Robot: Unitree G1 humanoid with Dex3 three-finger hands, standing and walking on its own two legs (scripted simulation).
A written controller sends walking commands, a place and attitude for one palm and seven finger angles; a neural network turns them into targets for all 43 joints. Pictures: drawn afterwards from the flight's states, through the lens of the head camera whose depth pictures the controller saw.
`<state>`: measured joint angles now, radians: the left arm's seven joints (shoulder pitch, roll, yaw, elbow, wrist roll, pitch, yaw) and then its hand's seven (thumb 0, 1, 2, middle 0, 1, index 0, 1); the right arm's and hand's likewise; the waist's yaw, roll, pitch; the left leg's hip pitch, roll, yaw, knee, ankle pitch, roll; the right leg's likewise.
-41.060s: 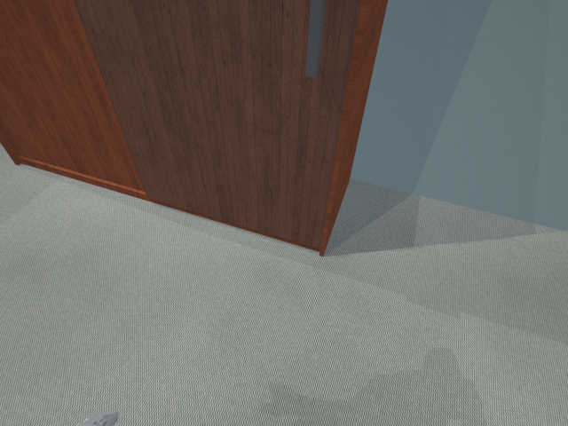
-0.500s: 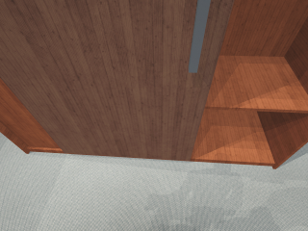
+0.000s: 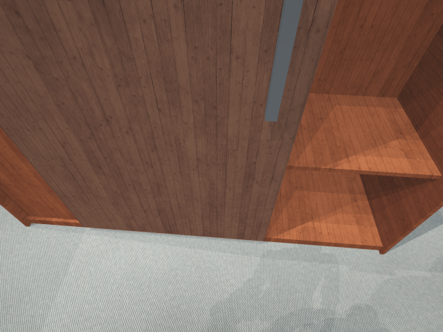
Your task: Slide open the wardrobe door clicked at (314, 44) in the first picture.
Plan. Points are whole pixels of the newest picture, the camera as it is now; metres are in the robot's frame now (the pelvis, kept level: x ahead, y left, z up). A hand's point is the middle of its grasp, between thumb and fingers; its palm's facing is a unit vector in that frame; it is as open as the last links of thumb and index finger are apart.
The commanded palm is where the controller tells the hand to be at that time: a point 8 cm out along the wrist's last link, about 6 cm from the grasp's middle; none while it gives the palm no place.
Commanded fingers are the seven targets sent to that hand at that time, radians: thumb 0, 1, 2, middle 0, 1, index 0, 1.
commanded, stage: let the arm hang, fingers relaxed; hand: right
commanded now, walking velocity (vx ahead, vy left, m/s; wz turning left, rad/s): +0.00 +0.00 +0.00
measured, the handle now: (281, 51) +0.60 -0.08 +0.21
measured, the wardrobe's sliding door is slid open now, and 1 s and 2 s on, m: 0.56 0.56 0.56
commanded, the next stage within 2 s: look to check the result in 0.30 s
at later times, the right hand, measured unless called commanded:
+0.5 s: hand out of the picture +0.01 -0.18 -0.18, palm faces -0.01 +0.98 -0.18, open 7.3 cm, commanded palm none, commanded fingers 0.00 -0.90 -0.90 0.20 0.30 0.20 0.30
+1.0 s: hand out of the picture +0.00 -0.19 -0.18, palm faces -0.01 +0.98 -0.18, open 7.3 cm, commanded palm none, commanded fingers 0.00 -0.90 -0.90 0.20 0.30 0.20 0.30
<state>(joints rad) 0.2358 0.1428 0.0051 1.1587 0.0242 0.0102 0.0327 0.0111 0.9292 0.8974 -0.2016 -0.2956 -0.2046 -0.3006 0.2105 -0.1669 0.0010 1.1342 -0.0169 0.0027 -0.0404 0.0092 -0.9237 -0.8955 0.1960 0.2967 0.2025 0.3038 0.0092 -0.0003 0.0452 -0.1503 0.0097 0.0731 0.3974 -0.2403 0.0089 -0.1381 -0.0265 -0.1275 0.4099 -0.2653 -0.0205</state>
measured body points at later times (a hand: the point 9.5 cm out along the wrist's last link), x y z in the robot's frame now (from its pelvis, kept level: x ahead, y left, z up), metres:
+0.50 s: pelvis +0.00 -0.01 +0.00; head +0.02 -0.02 +0.45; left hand +0.00 +0.21 -0.16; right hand +0.01 -0.24 -0.16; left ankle -0.02 +0.11 -0.74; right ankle -0.03 -0.10 -0.74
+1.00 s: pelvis +0.00 -0.02 +0.00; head +0.02 -0.03 +0.45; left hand -0.01 +0.20 -0.16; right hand +0.00 -0.24 -0.17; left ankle -0.02 +0.11 -0.74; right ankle -0.03 -0.10 -0.74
